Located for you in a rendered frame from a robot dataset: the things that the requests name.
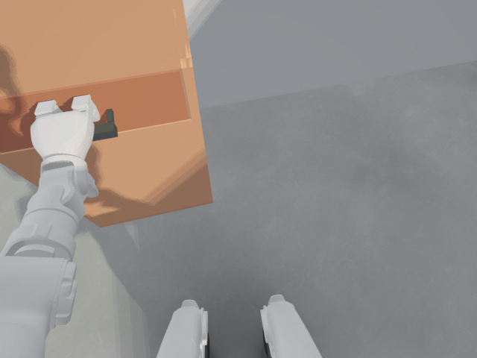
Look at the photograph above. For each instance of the robot thigh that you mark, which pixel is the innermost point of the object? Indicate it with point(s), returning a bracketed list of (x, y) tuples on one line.
[(186, 334), (284, 329)]

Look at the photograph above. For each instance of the robot left upper arm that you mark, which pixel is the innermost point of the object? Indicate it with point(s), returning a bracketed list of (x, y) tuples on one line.
[(36, 294)]

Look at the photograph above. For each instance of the cabinet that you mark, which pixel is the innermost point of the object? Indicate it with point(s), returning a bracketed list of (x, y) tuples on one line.
[(48, 44)]

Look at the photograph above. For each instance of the drawer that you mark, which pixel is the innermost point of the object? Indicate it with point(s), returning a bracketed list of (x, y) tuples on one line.
[(137, 102)]

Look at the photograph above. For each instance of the handle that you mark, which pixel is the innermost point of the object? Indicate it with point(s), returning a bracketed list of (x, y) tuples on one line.
[(106, 130)]

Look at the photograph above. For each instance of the left robot hand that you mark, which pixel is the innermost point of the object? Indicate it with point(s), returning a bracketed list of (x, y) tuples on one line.
[(55, 132)]

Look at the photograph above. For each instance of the robot left forearm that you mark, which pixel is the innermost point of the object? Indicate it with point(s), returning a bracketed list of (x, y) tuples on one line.
[(51, 221)]

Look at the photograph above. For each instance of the robot right thigh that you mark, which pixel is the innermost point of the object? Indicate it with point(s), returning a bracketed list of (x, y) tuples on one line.
[(284, 329)]

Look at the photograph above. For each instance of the robot left thigh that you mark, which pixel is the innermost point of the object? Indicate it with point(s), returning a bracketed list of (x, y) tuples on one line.
[(186, 334)]

